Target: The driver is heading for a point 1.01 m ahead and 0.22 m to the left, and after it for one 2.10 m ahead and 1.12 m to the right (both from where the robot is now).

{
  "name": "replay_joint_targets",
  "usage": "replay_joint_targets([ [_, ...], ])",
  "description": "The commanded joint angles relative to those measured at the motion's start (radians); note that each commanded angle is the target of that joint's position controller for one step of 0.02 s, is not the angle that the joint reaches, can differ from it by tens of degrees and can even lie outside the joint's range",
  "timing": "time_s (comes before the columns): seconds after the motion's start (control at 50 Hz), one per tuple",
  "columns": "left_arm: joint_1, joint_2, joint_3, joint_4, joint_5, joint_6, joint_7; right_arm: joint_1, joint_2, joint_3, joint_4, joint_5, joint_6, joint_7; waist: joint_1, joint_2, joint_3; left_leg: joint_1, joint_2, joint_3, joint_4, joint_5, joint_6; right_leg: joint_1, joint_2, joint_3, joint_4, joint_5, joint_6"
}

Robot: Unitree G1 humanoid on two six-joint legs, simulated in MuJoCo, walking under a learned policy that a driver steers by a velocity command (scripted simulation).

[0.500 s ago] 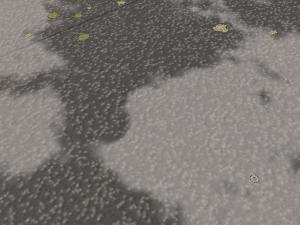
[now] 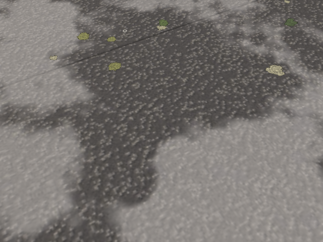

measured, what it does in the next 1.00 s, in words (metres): walks ahead: left foot, then right foot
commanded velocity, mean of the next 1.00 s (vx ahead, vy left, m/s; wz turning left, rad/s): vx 0.50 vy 0.00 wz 0.14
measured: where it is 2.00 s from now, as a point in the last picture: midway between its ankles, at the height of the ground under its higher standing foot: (131, 121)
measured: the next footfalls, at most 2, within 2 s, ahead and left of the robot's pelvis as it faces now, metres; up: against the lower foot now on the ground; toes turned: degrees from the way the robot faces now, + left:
left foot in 0.06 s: +0.21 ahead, +0.10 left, +0.00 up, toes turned +4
right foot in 0.62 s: +0.51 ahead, -0.07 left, +0.00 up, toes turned -3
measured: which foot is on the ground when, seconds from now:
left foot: up 0.00-0.04, down 0.06-0.62, up 0.64-1.00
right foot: down 0.00-0.08, up 0.10-0.60, down 0.62-1.00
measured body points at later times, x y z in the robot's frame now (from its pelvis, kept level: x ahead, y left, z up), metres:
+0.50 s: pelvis +0.27 +0.04 +0.01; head +0.30 +0.04 +0.45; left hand +0.43 +0.26 -0.13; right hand +0.20 -0.20 -0.14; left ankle +0.17 +0.10 -0.74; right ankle +0.44 -0.09 -0.69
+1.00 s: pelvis +0.54 +0.01 +0.01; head +0.56 +0.01 +0.46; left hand +0.46 +0.25 -0.13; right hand +0.69 -0.21 -0.13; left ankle +0.65 +0.18 -0.67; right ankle +0.47 -0.06 -0.74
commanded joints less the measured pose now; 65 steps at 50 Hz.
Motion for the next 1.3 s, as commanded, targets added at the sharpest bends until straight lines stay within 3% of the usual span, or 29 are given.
replay_joint_targets([
  [0.02,0.047,0.167,0.035,0.002,0.005,0.000,0.017,-0.004,-0.090,-0.021,-0.057,-0.004,-0.028,-0.007,-0.048,-0.113,0.013,0.063,-0.054,0.036,-0.063,-0.097,0.042,0.024,-0.300,0.074,0.148,0.795,-0.111],
  [0.06,0.024,0.170,0.036,0.005,0.008,0.009,0.015,0.273,-0.129,-0.044,0.035,-0.010,-0.050,-0.021,-0.162,-0.076,-0.127,0.400,-0.088,0.041,-0.150,-0.066,0.089,-0.064,-0.247,0.033,0.477,0.838,-0.077],
  [0.08,0.038,0.141,0.026,-0.025,0.001,0.006,0.013,0.455,-0.212,-0.067,0.074,-0.036,-0.059,-0.035,-0.214,0.041,-0.254,0.659,0.127,-0.199,-0.155,-0.131,0.137,-0.268,-0.198,0.005,0.774,0.483,-0.063],
  [0.1,0.151,0.047,0.014,-0.034,-0.033,0.001,-0.001,0.473,-0.304,-0.090,0.084,-0.034,-0.049,-0.036,-0.145,0.287,-0.336,0.886,0.362,-0.700,-0.301,-0.177,0.274,-0.642,0.016,0.007,1.100,-0.241,-0.023],
  [0.12,0.049,0.146,0.037,-0.030,-0.015,0.005,0.002,0.387,-0.248,-0.084,0.078,0.006,-0.037,-0.030,-0.144,0.099,-0.243,0.801,0.312,-0.698,-0.355,-0.275,0.241,-0.740,-0.042,0.140,1.182,-0.199,-0.039],
  [0.14,-0.032,0.145,0.040,-0.054,-0.019,-0.001,-0.004,0.284,-0.184,-0.067,0.061,0.011,-0.038,-0.029,-0.111,0.040,-0.107,0.658,0.284,-0.531,-0.366,-0.255,0.214,-0.767,-0.091,0.133,1.168,-0.090,-0.042],
  [0.16,-0.067,0.123,0.036,-0.058,-0.020,-0.006,-0.006,0.236,-0.127,-0.053,0.061,0.006,-0.045,-0.024,-0.090,-0.006,-0.048,0.545,0.240,-0.424,-0.400,-0.133,0.187,-0.730,-0.127,0.126,1.118,-0.018,-0.038],
  [0.2,-0.051,0.086,0.030,-0.047,0.005,0.016,-0.014,0.226,-0.073,-0.035,0.087,0.009,-0.058,-0.029,-0.041,0.027,-0.023,0.437,0.161,-0.271,-0.432,0.013,0.141,-0.642,-0.164,0.112,1.041,0.022,-0.014],
  [0.32,-0.207,0.076,0.026,-0.093,0.015,0.050,-0.030,0.363,-0.108,-0.037,0.156,0.019,-0.077,-0.035,-0.050,0.012,0.029,0.462,0.124,-0.163,-0.497,0.133,0.154,-0.771,-0.191,0.056,0.877,0.144,0.036],
  [0.5,-0.479,0.060,0.007,-0.192,-0.007,0.032,-0.026,0.483,-0.100,-0.024,0.203,0.010,-0.070,-0.041,-0.118,0.032,0.072,0.626,0.126,-0.084,-0.478,0.347,0.136,-0.747,-0.138,-0.020,0.475,0.276,0.009],
  [0.56,-0.445,0.079,0.016,-0.195,-0.007,0.019,-0.021,0.457,-0.115,-0.028,0.208,0.002,-0.064,-0.051,-0.080,0.036,0.056,0.699,0.154,-0.072,-0.383,0.571,0.128,-0.673,-0.104,-0.024,0.418,0.177,-0.037],
  [0.6,-0.265,0.108,0.034,-0.143,-0.007,0.007,-0.006,0.436,-0.126,-0.030,0.205,0.005,-0.062,-0.052,0.000,0.029,-0.036,0.684,0.137,-0.074,-0.162,0.767,0.108,-0.449,-0.049,-0.032,0.362,0.131,-0.073],
  [0.62,-0.096,0.138,0.050,-0.095,0.003,-0.001,0.005,0.416,-0.115,-0.026,0.197,0.014,-0.061,-0.052,0.071,0.006,-0.131,0.566,0.093,-0.055,0.042,0.648,0.090,-0.205,-0.077,0.002,0.308,0.167,-0.099],
  [0.64,0.062,0.237,0.076,-0.074,0.032,-0.005,0.018,0.435,-0.057,-0.009,0.154,0.041,-0.064,-0.045,0.097,-0.122,-0.272,0.291,0.010,-0.014,0.368,0.236,0.058,0.096,-0.343,0.308,0.291,0.100,-0.163],
  [0.66,0.060,0.283,0.091,-0.073,0.023,0.008,0.005,0.543,-0.018,-0.011,0.162,0.058,-0.054,-0.045,0.037,-0.250,-0.354,0.032,-0.144,-0.041,0.656,-0.491,0.043,0.223,-0.549,0.694,0.186,0.118,-0.270],
  [0.68,-0.038,0.220,0.078,-0.085,-0.005,0.014,-0.003,0.445,-0.113,-0.039,0.161,0.032,-0.042,-0.050,0.011,-0.079,-0.218,-0.025,-0.071,-0.138,0.697,-0.405,0.061,0.078,-0.490,0.612,0.142,0.004,-0.228],
  [0.7,-0.142,0.153,0.059,-0.109,-0.012,0.010,-0.007,0.378,-0.097,-0.044,0.139,0.028,-0.044,-0.043,-0.020,-0.066,-0.079,-0.024,-0.032,-0.134,0.650,-0.314,0.059,-0.096,-0.455,0.464,0.082,-0.033,-0.194],
  [0.72,-0.195,0.106,0.047,-0.115,-0.009,0.004,-0.010,0.357,-0.072,-0.043,0.139,0.024,-0.039,-0.039,-0.048,-0.058,-0.017,0.007,0.001,-0.127,0.603,-0.260,0.057,-0.201,-0.409,0.365,0.036,-0.004,-0.152],
  [0.76,-0.193,0.067,0.035,-0.101,-0.011,-0.013,-0.003,0.379,-0.040,-0.045,0.143,0.001,-0.010,-0.022,-0.094,-0.100,0.011,0.074,0.027,-0.120,0.564,-0.215,0.035,-0.308,-0.351,0.219,0.001,0.090,-0.097],
  [0.84,-0.103,0.113,0.045,-0.080,-0.010,-0.040,0.005,0.290,-0.018,-0.048,0.101,0.001,0.017,-0.005,-0.101,-0.088,0.021,-0.028,0.045,-0.094,0.529,-0.102,0.015,-0.294,-0.334,0.072,-0.025,0.262,-0.088],
  [0.98,-0.018,0.110,0.039,-0.067,-0.005,-0.032,0.019,0.043,-0.012,-0.032,0.011,0.006,0.008,0.014,-0.045,-0.112,0.064,-0.096,0.028,0.002,0.196,0.073,0.002,-0.197,-0.288,-0.109,-0.011,0.426,-0.058],
  [1.04,0.045,0.130,0.046,-0.051,-0.003,-0.024,0.029,-0.033,-0.010,-0.023,-0.027,0.000,0.005,0.020,-0.019,-0.105,0.072,-0.088,0.007,0.055,0.077,0.048,0.026,-0.086,-0.324,-0.142,0.014,0.532,-0.064],
  [1.14,0.014,0.177,0.063,-0.062,0.004,0.004,0.043,0.069,-0.059,-0.048,-0.020,-0.005,0.006,0.013,-0.088,-0.142,-0.016,0.112,-0.122,0.126,-0.001,-0.182,0.123,0.022,-0.358,-0.206,0.307,1.053,-0.057],
  [1.18,-0.023,0.196,0.067,-0.087,0.000,0.019,0.034,0.320,-0.125,-0.085,0.048,-0.016,-0.009,-0.002,-0.203,-0.090,-0.156,0.439,-0.151,0.062,-0.140,-0.167,0.192,-0.118,-0.338,-0.220,0.714,0.871,-0.021],
  [1.2,-0.003,0.126,0.050,-0.134,-0.014,0.015,0.024,0.399,-0.230,-0.116,0.050,-0.031,-0.010,-0.015,-0.212,0.055,-0.265,0.732,0.107,-0.291,-0.158,-0.273,0.283,-0.439,-0.271,-0.215,1.038,0.349,0.020],
  [1.22,-0.053,0.112,0.051,-0.208,-0.021,0.003,0.007,0.363,-0.299,-0.131,0.030,-0.003,0.004,-0.015,-0.161,0.177,-0.315,0.869,0.284,-0.816,-0.326,-0.239,0.408,-0.763,-0.045,-0.047,1.307,-0.272,0.068],
  [1.24,-0.173,0.155,0.055,-0.232,-0.013,-0.009,0.002,0.342,-0.271,-0.123,0.030,0.010,0.015,-0.022,-0.171,0.027,-0.196,0.807,0.254,-0.685,-0.361,-0.208,0.367,-0.882,-0.116,0.084,1.301,-0.173,0.060],
  [1.28,-0.162,0.132,0.047,-0.217,-0.018,-0.024,0.003,0.240,-0.176,-0.099,0.022,0.022,0.006,-0.029,-0.086,-0.072,-0.033,0.559,0.174,-0.462,-0.385,0.013,0.280,-0.808,-0.190,0.086,1.125,-0.028,0.048],
  [1.3,-0.147,0.138,0.049,-0.214,0.001,-0.008,0.006,0.213,-0.155,-0.091,0.022,0.029,-0.002,-0.035,-0.055,-0.062,-0.013,0.489,0.123,-0.387,-0.389,0.110,0.253,-0.754,-0.205,0.089,1.076,-0.023,0.062],
])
